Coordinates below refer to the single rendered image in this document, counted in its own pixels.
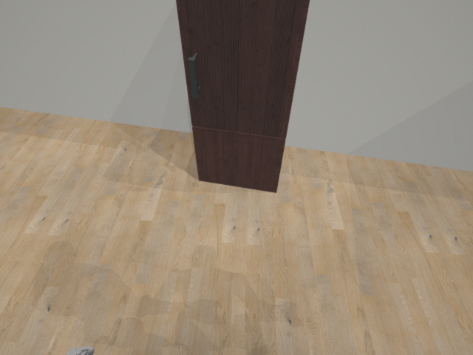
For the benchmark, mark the cupboard door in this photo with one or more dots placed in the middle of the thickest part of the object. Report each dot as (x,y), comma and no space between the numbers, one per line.
(245,59)

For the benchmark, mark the handle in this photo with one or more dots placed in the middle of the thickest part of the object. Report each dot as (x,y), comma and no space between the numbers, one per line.
(192,65)

